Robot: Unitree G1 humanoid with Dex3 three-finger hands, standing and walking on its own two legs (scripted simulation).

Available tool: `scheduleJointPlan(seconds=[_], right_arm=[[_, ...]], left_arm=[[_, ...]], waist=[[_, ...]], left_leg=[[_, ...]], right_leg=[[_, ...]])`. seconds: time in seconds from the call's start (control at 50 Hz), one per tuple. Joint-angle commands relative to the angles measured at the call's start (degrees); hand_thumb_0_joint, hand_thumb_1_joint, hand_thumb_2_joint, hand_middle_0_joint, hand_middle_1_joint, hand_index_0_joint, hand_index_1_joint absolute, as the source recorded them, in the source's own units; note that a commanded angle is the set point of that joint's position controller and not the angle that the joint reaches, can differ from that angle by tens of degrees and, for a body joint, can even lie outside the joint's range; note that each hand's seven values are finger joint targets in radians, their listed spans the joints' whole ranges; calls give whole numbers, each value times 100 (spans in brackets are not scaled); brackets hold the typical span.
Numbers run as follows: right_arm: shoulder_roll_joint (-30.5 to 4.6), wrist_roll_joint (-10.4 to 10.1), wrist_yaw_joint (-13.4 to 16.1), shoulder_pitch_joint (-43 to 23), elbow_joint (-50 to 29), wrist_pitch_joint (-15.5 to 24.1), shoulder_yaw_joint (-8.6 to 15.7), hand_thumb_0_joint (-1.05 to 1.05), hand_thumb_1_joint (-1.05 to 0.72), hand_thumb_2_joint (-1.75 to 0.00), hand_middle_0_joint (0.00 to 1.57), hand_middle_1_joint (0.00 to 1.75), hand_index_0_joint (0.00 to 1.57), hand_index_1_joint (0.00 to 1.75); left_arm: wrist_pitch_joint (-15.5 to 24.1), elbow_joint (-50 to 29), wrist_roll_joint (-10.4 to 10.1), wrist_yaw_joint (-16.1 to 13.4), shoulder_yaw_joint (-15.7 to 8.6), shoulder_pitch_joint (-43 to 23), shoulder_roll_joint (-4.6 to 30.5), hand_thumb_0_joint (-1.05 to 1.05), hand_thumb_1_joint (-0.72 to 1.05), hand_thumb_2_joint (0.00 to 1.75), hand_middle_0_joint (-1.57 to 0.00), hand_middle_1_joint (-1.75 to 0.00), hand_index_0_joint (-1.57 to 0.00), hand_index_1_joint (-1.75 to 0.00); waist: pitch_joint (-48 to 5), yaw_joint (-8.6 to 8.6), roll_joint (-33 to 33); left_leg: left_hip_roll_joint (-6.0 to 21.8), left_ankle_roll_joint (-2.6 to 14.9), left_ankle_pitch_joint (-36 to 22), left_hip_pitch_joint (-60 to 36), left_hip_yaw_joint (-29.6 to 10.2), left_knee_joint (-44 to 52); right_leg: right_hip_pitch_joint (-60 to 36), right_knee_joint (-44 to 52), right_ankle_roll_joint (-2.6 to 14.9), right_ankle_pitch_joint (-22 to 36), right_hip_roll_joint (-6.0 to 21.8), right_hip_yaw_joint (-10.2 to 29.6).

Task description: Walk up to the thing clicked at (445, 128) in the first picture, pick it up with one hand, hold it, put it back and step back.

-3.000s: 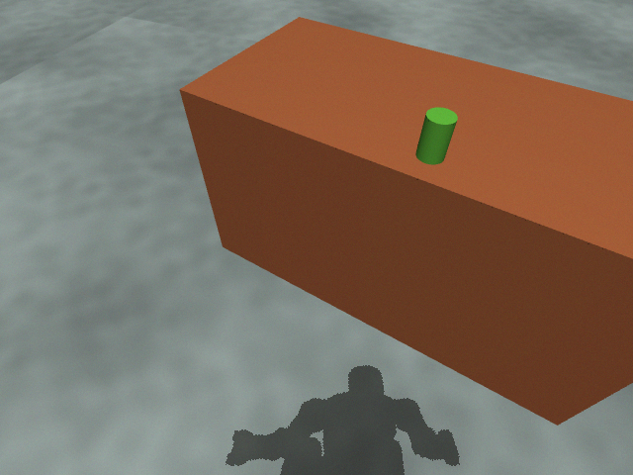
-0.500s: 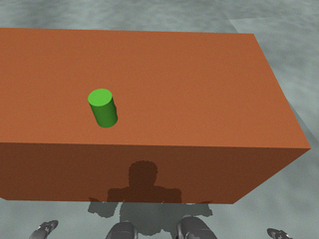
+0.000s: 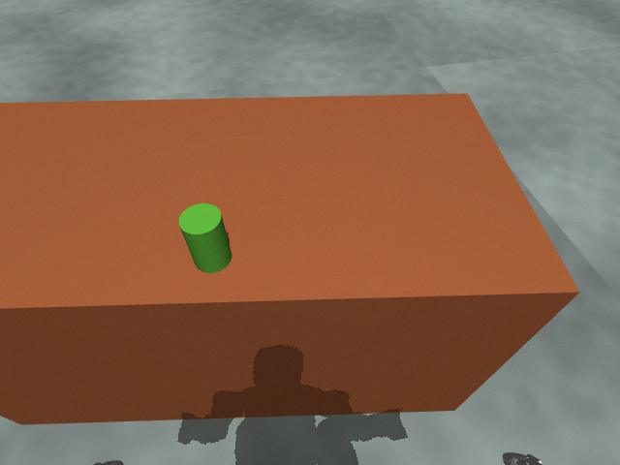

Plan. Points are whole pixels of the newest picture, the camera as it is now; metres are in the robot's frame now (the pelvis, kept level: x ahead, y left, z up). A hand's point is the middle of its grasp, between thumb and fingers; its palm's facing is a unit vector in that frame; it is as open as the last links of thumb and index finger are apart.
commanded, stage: walk up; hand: left
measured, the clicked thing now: (207, 239) +0.45 +0.19 -0.02
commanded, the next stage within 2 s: stand in 0.80 s
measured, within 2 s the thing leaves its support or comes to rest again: neither
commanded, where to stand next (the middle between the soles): +0.05 +0.00 m, yaw +2 degrees
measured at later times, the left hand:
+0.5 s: hand out of the picture +0.09 +0.26 -0.15, palm faces -0.03 -0.95 -0.32, open 7.4 cm
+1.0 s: hand out of the picture +0.11 +0.26 -0.14, palm faces -0.04 -0.94 -0.33, open 7.4 cm
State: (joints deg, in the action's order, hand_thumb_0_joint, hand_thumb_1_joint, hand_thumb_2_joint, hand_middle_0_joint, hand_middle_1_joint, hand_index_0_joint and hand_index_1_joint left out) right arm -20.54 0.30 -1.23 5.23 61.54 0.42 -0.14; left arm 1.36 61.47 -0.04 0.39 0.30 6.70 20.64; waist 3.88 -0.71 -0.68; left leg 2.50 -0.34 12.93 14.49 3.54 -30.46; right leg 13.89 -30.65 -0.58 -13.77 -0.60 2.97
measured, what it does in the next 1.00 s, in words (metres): stands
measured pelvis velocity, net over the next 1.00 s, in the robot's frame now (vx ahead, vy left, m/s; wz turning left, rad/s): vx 0.03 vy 0.01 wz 0.00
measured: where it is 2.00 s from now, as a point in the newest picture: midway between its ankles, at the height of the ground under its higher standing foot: outside the picture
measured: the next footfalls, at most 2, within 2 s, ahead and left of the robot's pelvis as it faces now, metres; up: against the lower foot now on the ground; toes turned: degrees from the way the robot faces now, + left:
none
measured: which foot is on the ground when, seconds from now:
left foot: down 0.00-1.00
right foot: down 0.00-1.00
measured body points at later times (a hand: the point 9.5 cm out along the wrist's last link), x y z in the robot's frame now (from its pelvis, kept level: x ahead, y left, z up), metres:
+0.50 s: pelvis +0.01 +0.01 +0.01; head +0.02 +0.01 +0.46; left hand +0.09 +0.30 -0.12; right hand +0.09 -0.30 -0.12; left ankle +0.04 +0.12 -0.73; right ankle +0.03 -0.13 -0.73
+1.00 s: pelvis +0.03 +0.01 +0.01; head +0.04 +0.01 +0.46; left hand +0.12 +0.31 -0.12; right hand +0.11 -0.29 -0.12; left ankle +0.04 +0.12 -0.73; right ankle +0.03 -0.13 -0.73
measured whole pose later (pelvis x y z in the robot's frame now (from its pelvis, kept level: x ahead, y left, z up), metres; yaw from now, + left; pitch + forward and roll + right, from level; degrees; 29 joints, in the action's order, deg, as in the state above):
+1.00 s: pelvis +0.03 +0.01 +0.01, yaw +0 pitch -2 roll +0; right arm -19.6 1.1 -0.7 4.1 66.4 0.5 1.2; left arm 1.0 65.4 0.7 0.2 0.3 5.0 19.6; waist 2.4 0.4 0.1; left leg 1.2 0.3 9.2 7.6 4.4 -18.7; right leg 6.9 -18.2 -1.7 -9.6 0.7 3.6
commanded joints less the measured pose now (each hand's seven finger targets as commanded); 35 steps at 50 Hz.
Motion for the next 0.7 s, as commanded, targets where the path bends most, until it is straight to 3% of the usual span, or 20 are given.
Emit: scheduleJointPlan(seconds=[0.0, 0.18, 0.26, 0.68], right_arm=[[-1288, -28, 72, -433, -182, 161, 230, 0, -90, -90, 20, 30, 20, 30], [-1229, -3, 67, -530, 36, 167, 266, 0, -90, -90, 20, 30, 20, 30], [-1210, 0, 83, -487, 92, 177, 285, 0, -90, -90, 20, 30, 20, 30], [-1173, -24, 95, -475, 85, 100, 348, 0, -90, -90, 20, 30, 20, 30]], left_arm=[[93, -180, -22, -55, -273, -388, 1206, 0, 90, 90, -20, -30, -20, -30], [44, 84, 12, -31, -276, -467, 1147, 0, 90, 90, -20, -30, -20, -30], [47, 132, 8, -38, -272, -524, 1124, 0, 90, 90, -20, -30, -20, -30], [36, 170, 29, -85, -282, -474, 1103, 0, 90, 90, -20, -30, -20, -30]], waist=[[-408, 24, 72], [-438, 28, 3], [-589, 59, 3], [-724, 113, 69]], left_leg=[[629, 232, 502, -366, -821, 1227], [640, 172, 608, -572, -774, 1553], [618, 142, 171, -785, -658, 1522], [620, 165, -636, -1165, -470, 1384]], right_leg=[[-69, 1052, 295, 60, 593, 674], [-225, 1403, 206, 213, 596, 546], [-290, 1392, 186, 687, 631, 546], [-428, 1421, 136, 1249, 697, 491]])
